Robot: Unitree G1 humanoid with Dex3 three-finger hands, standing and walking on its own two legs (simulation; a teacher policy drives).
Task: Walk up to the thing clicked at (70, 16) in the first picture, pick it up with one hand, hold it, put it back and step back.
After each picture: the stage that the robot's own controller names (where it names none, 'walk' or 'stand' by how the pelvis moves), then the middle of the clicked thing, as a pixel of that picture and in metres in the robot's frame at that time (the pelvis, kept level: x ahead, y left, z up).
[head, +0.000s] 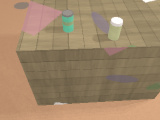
stand; (67, 21) +0.85 +0.07 -0.06
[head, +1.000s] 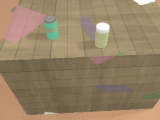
walk; (51, 27) +0.76 +0.19 -0.03
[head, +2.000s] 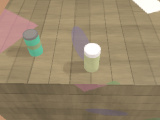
stand; (33, 43) +0.59 +0.24 -0.03
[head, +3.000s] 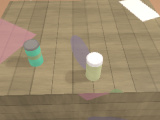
stand; (34, 53) +0.56 +0.22 -0.04
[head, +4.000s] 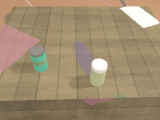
stand; (39, 59) +0.55 +0.20 -0.06
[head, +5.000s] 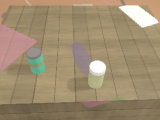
stand; (36, 61) +0.53 +0.21 -0.06
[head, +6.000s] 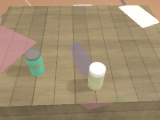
stand; (35, 62) +0.52 +0.21 -0.06
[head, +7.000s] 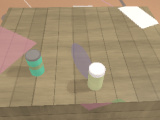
stand; (35, 63) +0.52 +0.21 -0.06
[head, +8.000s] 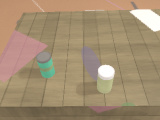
rise first; (46, 65) +0.52 +0.20 -0.06
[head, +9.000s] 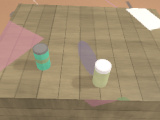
go down; (42, 57) +0.55 +0.19 -0.05
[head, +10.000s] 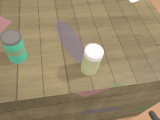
go down; (14, 47) +0.51 +0.20 +0.00
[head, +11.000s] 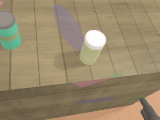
close in; (7, 31) +0.53 +0.19 +0.02
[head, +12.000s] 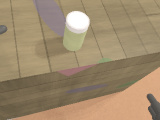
close; out of the picture +0.55 +0.21 +0.05
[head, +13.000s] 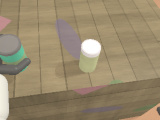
lift; (13, 54) +0.42 +0.18 +0.08
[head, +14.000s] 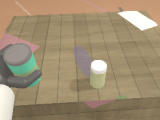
lift; (24, 66) +0.32 +0.16 +0.18
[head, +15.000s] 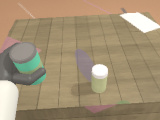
hold; (29, 64) +0.34 +0.15 +0.18
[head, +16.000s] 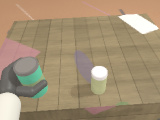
hold; (32, 78) +0.32 +0.15 +0.13
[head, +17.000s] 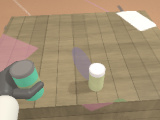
crouch; (28, 81) +0.33 +0.17 +0.11
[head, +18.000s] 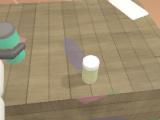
crouch; (9, 43) +0.44 +0.21 +0.14
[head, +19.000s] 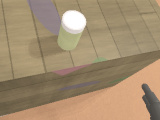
lower; out of the picture +0.54 +0.21 +0.03
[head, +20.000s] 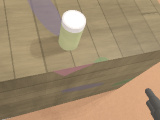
lower; out of the picture +0.54 +0.21 +0.05
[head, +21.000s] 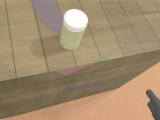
lower; out of the picture +0.54 +0.22 +0.05
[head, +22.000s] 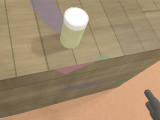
lower; out of the picture +0.54 +0.22 +0.05
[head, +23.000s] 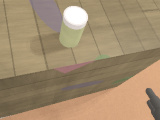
loosen; out of the picture +0.55 +0.22 +0.05
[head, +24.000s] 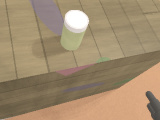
withdraw; out of the picture +0.54 +0.21 +0.05
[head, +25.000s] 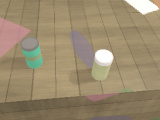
sink last; (32, 53) +0.51 +0.19 -0.01
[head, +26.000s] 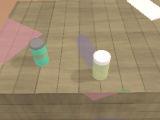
stand; (39, 52) +0.55 +0.21 -0.01
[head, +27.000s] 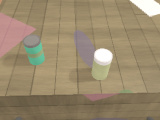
stand; (34, 50) +0.52 +0.20 +0.00
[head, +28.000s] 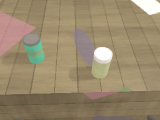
stand; (34, 48) +0.53 +0.20 +0.00
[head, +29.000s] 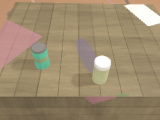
stand; (40, 56) +0.54 +0.19 -0.04
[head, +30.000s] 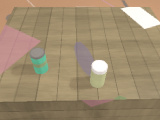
stand; (39, 61) +0.54 +0.20 -0.06
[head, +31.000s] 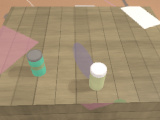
stand; (37, 63) +0.52 +0.20 -0.06
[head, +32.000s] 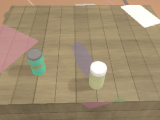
stand; (36, 62) +0.52 +0.21 -0.06
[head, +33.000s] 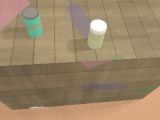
walk; (33, 22) +0.63 +0.20 -0.04
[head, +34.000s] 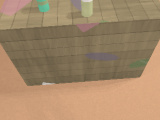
walk; (42, 0) +0.95 +0.29 -0.04
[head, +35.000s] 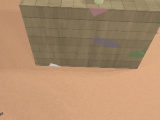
walk; out of the picture +1.21 +0.16 -0.04
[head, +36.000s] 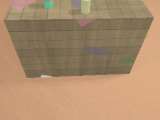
stand; out of the picture +1.14 +0.22 -0.06
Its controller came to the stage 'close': yes
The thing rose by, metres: 0.22
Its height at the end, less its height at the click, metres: +0.00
